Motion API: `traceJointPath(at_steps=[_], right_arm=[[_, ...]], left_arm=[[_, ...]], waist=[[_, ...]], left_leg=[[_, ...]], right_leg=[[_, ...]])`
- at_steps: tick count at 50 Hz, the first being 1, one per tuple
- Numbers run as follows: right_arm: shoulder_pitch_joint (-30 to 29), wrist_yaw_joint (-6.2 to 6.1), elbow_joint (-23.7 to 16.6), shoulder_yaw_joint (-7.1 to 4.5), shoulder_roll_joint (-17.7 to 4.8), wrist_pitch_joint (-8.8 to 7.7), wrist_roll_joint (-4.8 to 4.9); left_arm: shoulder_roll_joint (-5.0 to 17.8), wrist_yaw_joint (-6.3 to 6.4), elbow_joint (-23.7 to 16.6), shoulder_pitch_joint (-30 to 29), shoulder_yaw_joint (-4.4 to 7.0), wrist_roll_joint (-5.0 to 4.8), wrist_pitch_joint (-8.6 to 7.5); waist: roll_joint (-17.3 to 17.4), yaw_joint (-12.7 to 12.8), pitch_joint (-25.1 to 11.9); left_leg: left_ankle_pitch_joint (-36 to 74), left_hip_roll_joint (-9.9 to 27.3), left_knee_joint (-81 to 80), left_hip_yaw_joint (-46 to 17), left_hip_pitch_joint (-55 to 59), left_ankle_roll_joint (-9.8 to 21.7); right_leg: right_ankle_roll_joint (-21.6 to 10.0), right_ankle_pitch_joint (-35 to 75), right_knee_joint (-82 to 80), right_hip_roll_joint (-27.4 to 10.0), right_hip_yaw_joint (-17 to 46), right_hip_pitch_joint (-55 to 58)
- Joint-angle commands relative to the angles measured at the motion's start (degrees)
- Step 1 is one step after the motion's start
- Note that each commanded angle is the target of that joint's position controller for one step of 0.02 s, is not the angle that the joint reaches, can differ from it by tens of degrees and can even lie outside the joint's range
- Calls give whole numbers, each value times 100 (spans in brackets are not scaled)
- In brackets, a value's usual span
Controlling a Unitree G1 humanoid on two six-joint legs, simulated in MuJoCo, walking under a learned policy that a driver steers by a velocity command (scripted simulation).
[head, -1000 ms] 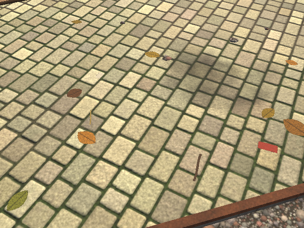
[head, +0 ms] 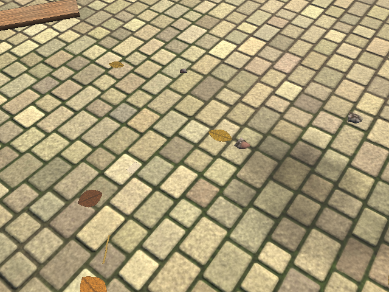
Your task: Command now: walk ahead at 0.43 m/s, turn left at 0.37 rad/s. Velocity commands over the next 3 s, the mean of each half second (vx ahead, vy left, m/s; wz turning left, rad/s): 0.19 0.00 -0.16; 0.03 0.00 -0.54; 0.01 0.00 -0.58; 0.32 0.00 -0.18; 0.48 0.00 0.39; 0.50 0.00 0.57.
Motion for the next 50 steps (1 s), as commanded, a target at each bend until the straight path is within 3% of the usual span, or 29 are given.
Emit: traceJointPath(at_steps=[1,2,4,7,10,12,13,14,15,16,17,18,19,22,26,32,35,36,37,38,39,40,41,42,45,47,50], right_arm=[[-526,-85,-469,-127,-597,-134,-17],[-499,-115,-423,-127,-624,-145,-61],[-226,-131,-248,-135,-674,-122,-44],[12,-107,-60,-129,-778,-44,-52],[-215,-109,16,-122,-784,-8,-64],[-428,-157,35,-125,-754,26,-9],[-269,-195,13,-107,-654,26,-76],[128,-233,-153,-32,-449,-1,-222],[418,-230,-142,34,-402,19,-193],[405,-205,-93,-17,-703,83,-61],[-69,-221,-141,-39,-751,173,7],[-391,-266,-206,-47,-709,255,-21],[-592,-325,-285,-76,-727,332,-76],[-502,-394,-315,-40,-484,389,-87],[-605,-444,-240,-24,-412,369,-91],[-773,-342,-235,-80,-478,232,-13],[-400,-256,-85,-150,-515,140,21],[-273,-263,-60,-231,-757,137,-42],[-391,-294,-135,-336,-1257,181,-218],[-561,-283,-213,-352,-1219,181,-401],[-909,-328,-387,-262,-887,166,-350],[-1160,-366,-453,-201,-644,173,-245],[-1253,-389,-486,-171,-565,188,-148],[-1216,-403,-488,-138,-535,206,-90],[-914,-443,-441,-153,-621,311,-149],[-736,-460,-400,-212,-765,370,-154],[-800,-418,-398,-311,-1010,414,-101]], left_arm=[[334,93,-174,345,75,87,115],[211,102,-168,223,20,110,115],[99,91,-126,-74,-34,82,107],[294,28,-113,-324,29,-54,111],[516,-69,-180,-351,149,-40,111],[724,-91,-72,109,286,11,117],[1043,-66,-60,397,398,32,108],[1466,-38,-187,624,462,135,115],[1195,-32,-184,822,404,137,188],[969,-48,-264,737,350,30,243],[805,-26,-353,536,328,-10,309],[769,7,-405,357,304,-27,377],[748,54,-446,214,290,-47,432],[757,145,-529,55,322,26,575],[884,253,-593,107,419,-31,646],[908,262,-673,106,497,-60,812],[889,274,-714,-12,519,-165,903],[749,279,-717,103,484,-180,914],[551,263,-841,78,444,-178,890],[839,229,-909,26,546,-129,795],[1116,193,-750,237,645,-64,765],[1109,186,-555,417,668,-105,805],[954,216,-437,525,638,-101,873],[801,213,-425,538,585,-108,926],[550,182,-658,61,458,-196,947],[469,148,-808,-193,398,-180,938],[404,53,-915,-240,332,-152,928]], waist=[[159,368,-62],[277,296,-142],[493,16,-352],[653,-230,-589],[671,-140,-562],[608,159,-633],[209,197,-813],[-873,-4,-1284],[-1719,68,-1860],[-1099,131,-1988],[-583,249,-1618],[-206,249,-1230],[-145,189,-983],[-673,30,-828],[-652,128,-1013],[-813,257,-833],[-784,6,-775],[-494,18,-826],[919,175,-614],[1851,151,-485],[1311,277,-517],[897,364,-486],[718,370,-469],[710,296,-398],[930,27,-311],[1075,-139,-423],[1219,-170,-546]], left_leg=[[1710,1248,-1400,-1172,-206,1011],[2405,1182,-1308,-852,-279,913],[2640,1087,-1144,-436,-31,685],[2338,1444,-911,-543,638,557],[2148,1737,-472,-679,1017,391],[2116,1521,284,-524,1067,130],[1700,1135,1164,-257,895,-140],[-275,461,2866,140,-285,-582],[-2839,85,4200,-143,-1326,-882],[-2739,378,4793,-587,-1597,-890],[-2376,520,5020,-544,-1889,-893],[-2062,646,4819,-520,-1988,-885],[-1797,770,4457,-552,-1839,-883],[-1473,623,3460,-353,-1299,-969],[-1231,555,2510,-463,-1047,-1070],[-1137,463,1377,-540,-560,-957],[-428,459,-124,-381,323,-725],[-204,1022,-489,-725,942,-515],[33,2224,-864,-2012,1217,138],[982,3003,-1100,-2947,789,857],[1284,2967,-939,-2596,745,881],[1336,2555,-774,-1940,738,586],[1317,2266,-651,-1532,885,384],[1589,2207,-611,-1297,930,394],[1727,2027,-653,-757,1287,489],[1766,2163,-610,-689,1595,571],[1826,2328,-582,-446,1351,609]], right_leg=[[329,322,-1126,-107,-375,-51],[408,695,-1562,-88,-447,201],[458,1554,-2539,8,-537,512],[335,2253,-3274,94,-438,662],[30,1835,-3696,150,-320,747],[-184,1865,-4220,365,-461,1341],[-373,3344,-4289,82,-86,1910],[-1108,5307,-4127,-979,1441,3167],[-2018,5215,-4575,-1698,2931,3952],[-1950,3707,-4717,-1577,3027,3874],[-1685,2538,-4754,-1292,2567,3512],[-1462,1854,-4913,-1086,2253,2926],[-1314,1395,-5075,-914,2068,2386],[-1131,1149,-5261,-401,1659,1778],[-1123,792,-5178,-343,1822,1854],[-1071,269,-5171,-292,2407,1849],[-842,284,-4910,-22,2414,1666],[-590,-308,-4534,259,2160,1215],[-252,-1252,-3326,980,1117,158],[51,-1870,-1768,1303,382,-283],[227,-1558,-783,979,463,-253],[325,-1214,-409,930,364,-221],[421,-930,-37,892,277,-318],[508,-795,287,859,222,-439],[681,-463,-297,657,-210,-589],[742,-503,-941,471,-314,-451],[638,-696,-1892,310,-604,371]])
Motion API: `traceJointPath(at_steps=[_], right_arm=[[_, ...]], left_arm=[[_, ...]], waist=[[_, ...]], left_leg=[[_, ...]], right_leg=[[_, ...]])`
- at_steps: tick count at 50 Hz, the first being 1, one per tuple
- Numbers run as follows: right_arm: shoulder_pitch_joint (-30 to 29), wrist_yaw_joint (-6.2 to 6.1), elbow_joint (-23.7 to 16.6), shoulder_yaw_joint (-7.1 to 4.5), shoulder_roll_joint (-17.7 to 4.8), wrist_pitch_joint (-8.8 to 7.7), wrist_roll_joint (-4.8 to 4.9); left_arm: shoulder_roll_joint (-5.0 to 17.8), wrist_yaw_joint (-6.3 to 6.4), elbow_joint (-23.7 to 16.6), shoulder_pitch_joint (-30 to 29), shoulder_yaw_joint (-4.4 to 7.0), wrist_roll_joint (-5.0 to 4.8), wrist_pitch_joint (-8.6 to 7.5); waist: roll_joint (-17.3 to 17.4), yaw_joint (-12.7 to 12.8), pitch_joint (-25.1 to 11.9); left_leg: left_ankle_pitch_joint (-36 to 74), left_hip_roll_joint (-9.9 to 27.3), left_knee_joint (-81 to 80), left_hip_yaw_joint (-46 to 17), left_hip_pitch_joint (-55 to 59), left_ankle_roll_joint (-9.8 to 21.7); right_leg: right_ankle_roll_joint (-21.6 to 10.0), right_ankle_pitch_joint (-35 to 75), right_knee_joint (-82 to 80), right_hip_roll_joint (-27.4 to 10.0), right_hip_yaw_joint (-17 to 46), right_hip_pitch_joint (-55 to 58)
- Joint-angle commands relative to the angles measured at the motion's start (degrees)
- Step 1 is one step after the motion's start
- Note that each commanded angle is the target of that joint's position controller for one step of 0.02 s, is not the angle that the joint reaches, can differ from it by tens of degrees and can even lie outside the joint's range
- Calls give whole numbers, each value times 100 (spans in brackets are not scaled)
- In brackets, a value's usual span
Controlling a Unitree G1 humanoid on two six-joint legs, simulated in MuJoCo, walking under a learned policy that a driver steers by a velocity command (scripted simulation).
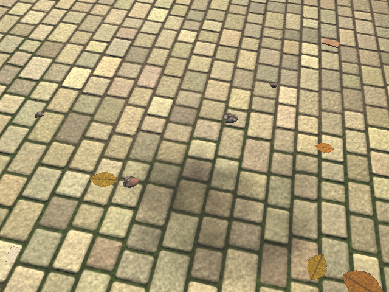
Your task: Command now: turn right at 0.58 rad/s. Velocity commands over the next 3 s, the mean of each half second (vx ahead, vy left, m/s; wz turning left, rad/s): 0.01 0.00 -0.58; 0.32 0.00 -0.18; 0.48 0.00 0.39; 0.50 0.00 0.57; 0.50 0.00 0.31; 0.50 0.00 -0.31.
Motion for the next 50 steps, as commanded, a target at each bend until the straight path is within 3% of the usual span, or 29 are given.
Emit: traceJointPath(at_steps=[1,4,6,7,8,9,10,12,13,15,19,23,26,29,30,31,32,33,34,36,39,43,47,49,50], right_arm=[[2,14,-302,-382,-1244,-13,53],[-48,74,-244,-415,-1298,-43,177],[31,86,-126,-387,-1147,-75,266],[286,116,-35,-333,-900,-102,162],[199,156,-347,-160,-458,-115,-198],[-471,90,-498,-261,-814,-160,-75],[-620,58,-480,-327,-998,-138,78],[-470,-20,-308,-369,-972,-75,33],[-357,-31,-298,-382,-963,-63,-8],[-172,6,-243,-371,-867,-85,25],[-343,28,-290,-285,-693,-114,52],[-377,111,-295,-258,-714,-163,86],[-288,209,-298,-255,-770,-232,164],[143,303,-178,-228,-604,-389,180],[445,292,-104,-243,-695,-446,108],[949,265,-25,-296,-1058,-482,-20],[1204,340,117,-444,-1544,-536,-117],[892,309,36,-381,-1275,-592,-22],[717,248,28,-308,-1042,-605,75],[738,191,50,-246,-923,-589,137],[1084,181,178,-201,-849,-613,113],[1301,201,297,-215,-1015,-561,169],[1549,266,437,-247,-1236,-512,253],[1498,264,477,-263,-1325,-464,287],[1376,258,469,-267,-1370,-439,296]], left_arm=[[251,-89,-663,-447,-10,7,-108],[354,-161,-633,-228,53,1,-67],[407,-155,-465,228,128,18,-70],[731,-100,-447,461,240,17,-90],[1463,-1,-639,457,365,76,-124],[1257,-70,-667,649,300,308,-268],[1077,-84,-615,423,226,328,-367],[751,-2,-638,-160,130,94,-387],[718,36,-663,-337,91,53,-362],[660,87,-671,-348,55,121,-333],[740,145,-609,-189,91,102,-310],[846,120,-618,-233,128,116,-264],[752,54,-547,-123,69,74,-257],[547,39,-443,-127,-48,55,-279],[302,51,-428,-89,-129,83,-320],[-42,46,-487,-92,-225,95,-371],[346,75,-766,-467,-101,2,-482],[682,87,-694,-498,13,-22,-564],[709,53,-547,-312,39,9,-596],[540,-14,-421,-260,22,97,-660],[159,-87,-394,-536,-86,84,-759],[-78,-155,-491,-1066,-195,50,-835],[49,-283,-534,-1311,-178,-26,-894],[219,-314,-513,-1072,-112,-62,-947],[337,-298,-414,-684,-44,-56,-966]], waist=[[1333,-214,-652],[1352,-79,-654],[1083,163,-695],[209,168,-797],[-1806,-37,-798],[-1364,583,-1209],[-836,462,-890],[-467,190,-626],[-510,80,-617],[-573,2,-776],[-583,126,-748],[-717,195,-711],[-823,285,-757],[-679,-46,-489],[-342,-148,-545],[697,-207,-658],[1550,-274,-33],[1209,-169,403],[1102,-33,461],[963,-35,318],[905,-217,190],[969,-450,220],[975,-513,326],[1000,-250,299],[961,44,134]], left_leg=[[2261,1346,-576,-779,879,1249],[2171,1469,-330,-707,823,1123],[1668,1260,297,-327,354,679],[612,905,1304,187,-538,184],[-2548,92,3144,504,-2375,-435],[-2736,-195,4067,-488,-2609,-475],[-2262,-80,4389,-667,-2674,-412],[-1358,22,4144,-765,-2686,-396],[-1043,-46,4166,-730,-2469,-448],[-694,-197,4132,-675,-2193,-500],[-518,-295,2903,-736,-2057,-544],[-736,-392,1982,-773,-1458,-486],[-876,-430,1386,-573,-846,-317],[-305,-435,-133,-390,371,41],[-455,12,-379,-826,1081,232],[-1678,1065,-902,-2262,1653,682],[-2940,1864,-1685,-4166,1190,1482],[-3227,1882,-1775,-4147,991,1583],[-2884,1605,-1738,-3623,1079,1380],[-2022,1246,-1767,-2851,1307,1116],[-788,933,-1882,-1986,1235,1074],[108,789,-1909,-1334,994,1049],[328,1016,-1773,-1349,828,1086],[624,1175,-1576,-1552,889,1014],[1267,1123,-1208,-1474,806,910]], right_leg=[[-75,-108,-877,-68,-418,102],[-349,249,-1887,-12,-587,633],[-713,1219,-3173,197,-649,1632],[-991,2392,-3512,-253,183,2609],[-1889,4780,-3332,-1920,2431,3355],[-2757,4354,-3605,-2323,2918,2841],[-2535,3699,-3689,-1960,2377,2623],[-1939,2878,-3671,-1368,1811,2318],[-1884,2988,-3680,-1207,1664,2068],[-1897,3017,-3685,-1050,1571,1930],[-1880,2344,-3661,-919,1797,2025],[-1924,1806,-3608,-930,2193,1759],[-1935,-157,-3803,-840,2505,1467],[-1649,-1369,-3700,-515,2545,822],[-1356,-1507,-3132,-246,2255,306],[-919,-1356,-1458,464,1162,-526],[-781,-1278,-479,700,716,-1624],[-736,-754,118,354,947,-1894],[-681,-276,319,252,859,-1983],[-568,414,381,-10,512,-2016],[-464,1181,119,-188,32,-1750],[-386,1617,-1376,-196,-262,-991],[-495,1586,-2297,-96,-351,-167],[-653,1483,-2671,-42,-269,317],[-765,1537,-2933,48,-322,939]])
Over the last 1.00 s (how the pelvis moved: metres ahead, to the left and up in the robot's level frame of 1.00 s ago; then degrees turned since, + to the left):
0.19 -0.04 0.01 -25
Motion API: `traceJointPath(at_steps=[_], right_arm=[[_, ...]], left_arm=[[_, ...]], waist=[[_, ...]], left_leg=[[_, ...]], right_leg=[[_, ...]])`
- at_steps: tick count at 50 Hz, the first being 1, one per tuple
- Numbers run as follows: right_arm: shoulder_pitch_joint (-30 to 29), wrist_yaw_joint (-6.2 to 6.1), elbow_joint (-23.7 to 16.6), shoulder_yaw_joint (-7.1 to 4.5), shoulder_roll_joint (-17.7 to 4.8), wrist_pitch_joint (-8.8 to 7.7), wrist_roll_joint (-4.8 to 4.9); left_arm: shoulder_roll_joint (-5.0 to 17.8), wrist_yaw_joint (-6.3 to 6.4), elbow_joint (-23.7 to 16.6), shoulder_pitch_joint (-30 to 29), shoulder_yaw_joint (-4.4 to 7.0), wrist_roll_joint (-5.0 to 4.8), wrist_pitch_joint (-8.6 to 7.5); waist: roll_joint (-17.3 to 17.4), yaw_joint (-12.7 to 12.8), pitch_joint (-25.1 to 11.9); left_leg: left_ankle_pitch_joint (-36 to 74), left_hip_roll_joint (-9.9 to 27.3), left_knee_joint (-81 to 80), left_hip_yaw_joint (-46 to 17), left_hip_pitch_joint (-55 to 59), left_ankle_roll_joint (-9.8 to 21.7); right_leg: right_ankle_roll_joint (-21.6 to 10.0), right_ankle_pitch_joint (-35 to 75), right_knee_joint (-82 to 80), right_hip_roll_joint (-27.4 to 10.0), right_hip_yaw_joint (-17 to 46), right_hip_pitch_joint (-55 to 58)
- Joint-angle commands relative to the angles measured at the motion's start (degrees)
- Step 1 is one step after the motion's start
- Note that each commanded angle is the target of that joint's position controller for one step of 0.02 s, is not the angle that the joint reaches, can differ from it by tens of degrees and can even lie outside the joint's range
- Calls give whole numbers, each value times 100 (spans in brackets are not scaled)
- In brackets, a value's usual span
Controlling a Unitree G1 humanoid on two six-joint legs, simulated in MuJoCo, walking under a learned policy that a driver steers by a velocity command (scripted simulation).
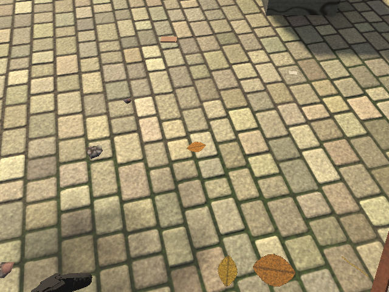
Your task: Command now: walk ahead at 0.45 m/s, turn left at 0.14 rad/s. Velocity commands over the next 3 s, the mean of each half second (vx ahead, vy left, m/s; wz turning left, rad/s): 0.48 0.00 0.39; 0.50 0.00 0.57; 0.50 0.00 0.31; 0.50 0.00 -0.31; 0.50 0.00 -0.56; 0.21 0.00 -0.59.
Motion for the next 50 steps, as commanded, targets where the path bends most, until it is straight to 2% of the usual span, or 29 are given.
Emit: traceJointPath(at_steps=[1,2,3,4,5,7,9,11,14,18,22,25,26,27,28,29,30,31,32,33,34,35,36,38,41,43,47,49,50], right_arm=[[-341,-19,-332,-233,-1068,-25,25],[-418,-6,-431,-117,-765,-49,-64],[-20,-30,-681,89,-54,-125,-121],[-3,-57,-623,-12,-487,-206,74],[-404,-41,-692,-141,-878,-208,184],[-849,-18,-722,-147,-779,-165,50],[-750,29,-654,-154,-587,-36,31],[-760,53,-660,-122,-389,66,30],[-1117,57,-819,-109,-351,99,-14],[-1965,216,-1091,-14,-235,26,-43],[-2635,381,-1451,24,-220,3,-8],[-2462,435,-1589,-104,-493,47,-27],[-1999,419,-1520,-203,-672,81,-24],[-1181,364,-1353,-358,-942,109,-11],[-233,247,-1142,-544,-1306,181,-5],[-373,180,-1158,-621,-1951,150,18],[-136,192,-1347,-503,-1543,68,-18],[-333,202,-1277,-416,-1240,0,-83],[-697,196,-1282,-372,-1104,-41,-61],[-1087,187,-1341,-318,-944,-53,-64],[-1321,163,-1424,-271,-829,-70,-144],[-1424,150,-1449,-258,-803,-76,-170],[-1447,132,-1414,-263,-818,-95,-144],[-1321,69,-1299,-289,-931,-111,-115],[-1103,-26,-1156,-324,-1053,-54,-63],[-908,-53,-1076,-335,-1093,-8,-40],[-610,-70,-926,-337,-1062,52,12],[-661,-86,-920,-346,-1052,85,-8],[-747,-84,-940,-333,-993,105,-17]], left_arm=[[855,48,-233,622,349,-12,-165],[1146,125,-72,1595,461,46,-160],[1757,173,6,2205,567,220,-114],[1375,149,42,2262,473,236,-128],[992,150,69,1890,341,176,-137],[603,147,83,1252,218,171,-147],[444,142,132,935,194,232,-231],[473,149,244,887,228,211,-321],[600,176,410,911,274,237,-353],[823,243,569,1053,311,187,-306],[1022,266,814,1472,359,89,-143],[1295,319,828,1453,420,49,9],[1381,346,806,1421,440,39,66],[1405,368,769,1336,437,12,101],[1287,400,677,1330,374,55,66],[316,284,363,2024,69,305,-69],[734,196,273,1504,93,135,-310],[1041,157,48,808,183,-95,-413],[947,186,-37,669,133,-66,-469],[920,232,23,683,141,78,-468],[972,241,62,824,178,157,-410],[973,236,84,915,190,195,-335],[908,239,106,974,179,233,-275],[734,259,60,793,119,282,-184],[520,244,-116,48,17,276,-177],[468,192,-201,-400,-17,222,-210],[731,104,-318,-730,81,123,-293],[875,84,-289,-547,168,101,-342],[924,95,-205,-209,221,95,-369]], waist=[[742,949,-122],[420,1426,-899],[-1241,1328,-1796],[-1442,1390,-1899],[-1062,1306,-1042],[-581,1022,-259],[-627,744,-13],[-434,629,129],[-231,618,347],[-74,899,572],[-4,1101,713],[-315,806,244],[-431,516,-81],[-399,40,-522],[-67,-432,-1003],[1601,377,-1518],[1012,-48,-2516],[666,-153,-1637],[205,137,-962],[-26,411,-576],[95,627,-443],[173,744,-369],[190,796,-313],[179,779,-163],[353,516,-18],[467,308,-19],[633,226,-44],[818,381,-67],[887,586,-137]], left_leg=[[2740,978,660,-721,-1033,877],[2304,638,2144,-436,-1849,628],[-356,-210,4365,64,-3810,188],[-1187,-260,5402,-608,-4381,151],[-748,60,5740,-632,-4758,208],[122,419,5447,-465,-4582,235],[603,567,5225,-480,-4108,210],[840,557,5146,-481,-4127,148],[1459,509,4477,-561,-4430,48],[2426,420,2958,-28,-4115,132],[2190,332,2164,291,-4292,374],[1362,-168,2052,766,-3548,687],[1058,-403,2076,887,-2942,829],[1185,-614,1814,885,-1752,1030],[1325,-361,1617,199,19,1283],[710,1267,1368,-3005,2170,2360],[-249,1761,346,-4797,2508,2735],[-26,1584,79,-3982,1924,2325],[498,1342,52,-3263,985,2113],[1196,1110,17,-2696,143,1963],[1755,941,-94,-2336,-440,1927],[2004,838,-215,-2189,-795,1926],[2317,778,-279,-2007,-1047,1951],[2729,624,-324,-1602,-1526,1912],[2367,251,-229,-1190,-1825,1595],[1889,168,-135,-1210,-1888,1420],[1305,431,348,-1896,-1290,1300],[1339,560,693,-2241,-1036,1211],[1450,496,946,-2276,-1064,1119]], right_leg=[[-319,21,-582,257,-168,1974],[-571,-142,-472,-398,442,3532],[-1247,-1102,-812,-2058,2850,5319],[-1580,-2170,-1566,-2318,4164,4891],[-1392,-2328,-1639,-2154,3336,4280],[-1128,-1369,-1886,-1628,2039,3126],[-1014,-484,-2199,-1333,1197,2448],[-1047,284,-2352,-1312,674,2200],[-1074,927,-2466,-1281,82,2175],[-927,1141,-2578,-1178,-604,2235],[-817,1755,-2270,-1407,-893,3131],[-653,4407,-1262,-1442,-1136,3603],[-604,5208,-521,-1409,-1192,3623],[-481,5246,578,-1286,-1279,3207],[-257,3933,2171,-1060,-1263,1927],[130,-2187,4450,104,-908,-835],[92,-2696,5185,382,531,-1442],[-17,-2099,5063,76,653,-1869],[-76,-1567,4518,-175,596,-1765],[-38,-1323,4014,-360,555,-1425],[13,-1144,3760,-484,596,-1003],[87,-1067,3580,-511,574,-769],[188,-1005,3362,-516,491,-688],[374,-697,2787,-468,350,-614],[483,545,1358,-248,263,-409],[479,1161,550,-21,219,-63],[339,1003,-188,126,472,113],[165,465,-319,139,506,364],[34,368,-506,157,415,808]])
Over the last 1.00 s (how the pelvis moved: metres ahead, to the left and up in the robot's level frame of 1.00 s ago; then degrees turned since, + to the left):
0.11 -0.10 0.00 -21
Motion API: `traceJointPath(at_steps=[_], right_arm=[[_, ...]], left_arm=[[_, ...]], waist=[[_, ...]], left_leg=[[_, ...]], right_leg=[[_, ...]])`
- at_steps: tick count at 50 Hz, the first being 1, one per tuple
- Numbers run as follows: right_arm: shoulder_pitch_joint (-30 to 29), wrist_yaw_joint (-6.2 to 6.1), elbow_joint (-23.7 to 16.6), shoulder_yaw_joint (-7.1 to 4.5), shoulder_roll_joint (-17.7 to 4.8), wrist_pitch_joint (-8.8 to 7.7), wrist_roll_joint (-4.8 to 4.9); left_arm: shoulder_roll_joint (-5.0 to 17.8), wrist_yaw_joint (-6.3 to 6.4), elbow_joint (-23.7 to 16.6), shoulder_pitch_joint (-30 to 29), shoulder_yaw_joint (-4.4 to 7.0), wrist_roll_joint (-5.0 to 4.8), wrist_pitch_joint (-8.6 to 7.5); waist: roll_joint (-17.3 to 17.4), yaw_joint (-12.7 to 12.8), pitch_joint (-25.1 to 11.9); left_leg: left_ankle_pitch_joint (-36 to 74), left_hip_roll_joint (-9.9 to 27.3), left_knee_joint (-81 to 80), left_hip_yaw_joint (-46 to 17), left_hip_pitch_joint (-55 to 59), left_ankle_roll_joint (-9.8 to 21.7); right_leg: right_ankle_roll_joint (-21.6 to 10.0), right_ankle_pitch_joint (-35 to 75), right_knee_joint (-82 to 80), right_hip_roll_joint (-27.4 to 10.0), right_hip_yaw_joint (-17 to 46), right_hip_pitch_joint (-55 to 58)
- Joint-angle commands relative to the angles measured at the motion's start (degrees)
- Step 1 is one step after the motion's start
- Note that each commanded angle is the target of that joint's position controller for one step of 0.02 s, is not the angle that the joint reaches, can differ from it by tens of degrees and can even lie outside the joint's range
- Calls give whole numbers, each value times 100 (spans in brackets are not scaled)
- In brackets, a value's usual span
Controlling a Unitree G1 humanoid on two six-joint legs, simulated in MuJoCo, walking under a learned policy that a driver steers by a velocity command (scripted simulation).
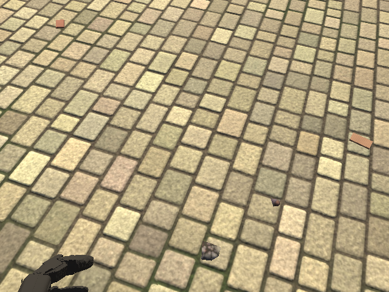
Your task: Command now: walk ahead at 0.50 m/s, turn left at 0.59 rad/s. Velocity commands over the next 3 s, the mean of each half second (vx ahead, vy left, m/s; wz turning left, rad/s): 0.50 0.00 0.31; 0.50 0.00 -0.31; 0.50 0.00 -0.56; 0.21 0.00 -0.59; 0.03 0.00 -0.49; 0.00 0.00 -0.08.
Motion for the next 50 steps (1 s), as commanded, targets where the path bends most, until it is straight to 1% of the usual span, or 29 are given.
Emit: traceJointPath(at_steps=[1,2,3,4,5,6,7,9,11,13,16,19,22,24,25,26,27,28,29,30,31,32,34,36,40,43,47,48,50], right_arm=[[-209,-18,-360,-147,-595,-32,-26],[-141,4,-462,-8,-221,-49,-105],[664,10,-623,90,48,-95,62],[630,-23,-450,-7,-553,-97,129],[9,-25,-480,-88,-833,-76,77],[-342,-38,-544,-82,-779,-66,-10],[-596,-20,-627,-81,-686,-93,-75],[-564,47,-641,-46,-455,-100,-22],[-614,79,-637,19,-257,-86,-39],[-925,102,-736,96,-144,-111,-104],[-1428,181,-806,181,-42,-199,-98],[-1932,244,-913,183,-90,-247,-44],[-2182,297,-1040,136,-221,-266,-17],[-1787,298,-951,42,-387,-273,-52],[-1112,263,-730,-81,-588,-258,-88],[-204,195,-534,-212,-882,-236,-129],[412,135,-489,-343,-1504,-191,-244],[535,139,-454,-251,-1131,-182,-188],[209,154,-418,-142,-857,-208,-151],[-154,165,-422,-80,-667,-231,-134],[-475,192,-393,-26,-470,-267,-149],[-697,207,-381,3,-340,-327,-181],[-870,215,-281,-23,-295,-446,-216],[-859,185,-145,-64,-362,-516,-253],[-740,90,76,-104,-487,-507,-253],[-523,31,229,-147,-655,-456,-203],[-160,3,467,-207,-798,-282,-104],[-150,-8,495,-221,-837,-230,-81],[-239,-57,475,-261,-997,-138,-59]], left_arm=[[959,48,-221,662,419,5,-167],[1258,100,-166,1515,508,101,-181],[1682,77,46,1964,610,159,-97],[1145,33,9,1904,515,20,-75],[797,51,-14,1704,419,5,-43],[685,50,-12,1464,363,61,-8],[574,50,43,1330,323,84,14],[447,60,138,1272,274,105,-12],[508,55,279,1350,290,28,-45],[716,64,390,1396,341,-16,-42],[893,72,517,1476,366,-63,15],[1018,66,707,1803,374,-120,77],[1110,74,876,1997,390,-166,165],[1203,102,918,1915,406,-182,231],[1135,117,928,1921,374,-176,250],[920,126,857,1919,272,-97,235],[305,99,637,2362,55,0,148],[515,96,723,2299,97,-79,58],[941,75,607,1889,243,-239,34],[908,80,536,1600,243,-257,44],[829,96,534,1483,251,-176,84],[767,111,585,1591,279,-135,165],[517,115,693,1813,252,-145,315],[437,133,630,1662,261,-142,389],[321,59,441,1105,235,-102,355],[194,-56,215,477,162,-76,332],[192,-201,-165,-128,133,-85,330],[217,-238,-247,-177,144,-88,331],[370,-277,-332,13,226,-92,357]], waist=[[967,734,-560],[336,1064,-1378],[-1584,702,-2006],[-1066,848,-1635],[-547,1008,-919],[-175,940,-535],[-126,870,-215],[-365,666,-102],[-364,606,-77],[-253,637,-15],[-201,807,35],[-214,989,91],[-273,946,170],[-280,594,-47],[-176,252,-470],[26,-166,-1087],[1386,-147,-1966],[1527,-231,-2281],[1156,-172,-1357],[965,6,-834],[806,182,-459],[929,383,-291],[893,577,-206],[726,618,-48],[563,488,125],[429,233,330],[380,49,498],[421,83,468],[645,303,150]], left_leg=[[1873,1061,493,-1098,-522,474],[1125,707,2090,-619,-1169,241],[-1231,-40,3915,136,-3206,-152],[-1005,424,4678,21,-3910,-253],[-436,588,4841,112,-4045,-293],[-50,747,4737,284,-3871,-318],[200,863,4469,286,-3783,-322],[394,1029,4024,384,-3374,-301],[387,1072,3514,548,-3323,-335],[718,1172,2829,704,-3389,-390],[1628,1172,1687,936,-3049,-397],[2098,1019,947,1108,-2667,-374],[1846,933,523,1121,-2534,-178],[1714,744,179,1290,-1757,25],[1753,591,32,1413,-736,176],[1786,1072,173,915,784,413],[1038,2690,-49,-1553,2875,1235],[428,3023,-783,-2853,2790,1430],[251,2845,-902,-2052,2074,1171],[499,2593,-1042,-1277,1333,1003],[832,2345,-1261,-755,702,905],[1173,2161,-1476,-315,223,803],[1749,2052,-1782,227,-272,800],[2273,2044,-1921,686,-353,798],[2701,1932,-2000,1431,-106,669],[2733,2009,-2069,1778,107,594],[3274,2262,-1718,2009,1009,524],[3724,2301,-1525,2079,1181,478],[5631,2291,-828,2254,1362,348]], right_leg=[[-403,-307,-319,-93,-66,1833],[-789,-694,-246,-1082,877,3299],[-1756,-2071,-823,-2335,3621,4987],[-1728,-3403,-1146,-2370,4176,4786],[-1482,-3206,-1221,-2076,3255,4143],[-1346,-2414,-1260,-1803,2506,3491],[-1342,-1721,-1358,-1572,1993,2989],[-1325,-1004,-1595,-1284,1334,2498],[-1457,-494,-1765,-1261,975,2377],[-1561,-60,-1917,-1311,719,2367],[-1447,196,-1995,-1152,198,2292],[-1333,239,-1935,-1171,5,2386],[-1217,444,-1749,-1416,58,2800],[-1062,1481,-1178,-1383,-114,2905],[-929,2210,-349,-1149,-362,2732],[-722,1633,943,-885,-519,1865],[-282,-995,3270,-44,-814,-357],[-294,-3206,4194,141,44,-1044],[-358,-2888,4495,-145,180,-1478],[-380,-2388,4307,-400,24,-1427],[-341,-1991,4016,-557,-23,-1268],[-305,-1671,3803,-701,31,-928],[-204,-1296,3743,-715,33,-535],[-129,-898,3518,-693,140,-739],[-119,244,2256,-606,109,-947],[-207,666,1418,-555,-255,-873],[-438,164,842,-475,-550,-1212],[-519,-98,761,-407,-664,-1159],[-735,-687,742,-61,-1028,-553]])
Over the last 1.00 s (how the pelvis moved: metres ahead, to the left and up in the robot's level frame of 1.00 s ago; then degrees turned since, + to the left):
0.54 0.09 0.00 32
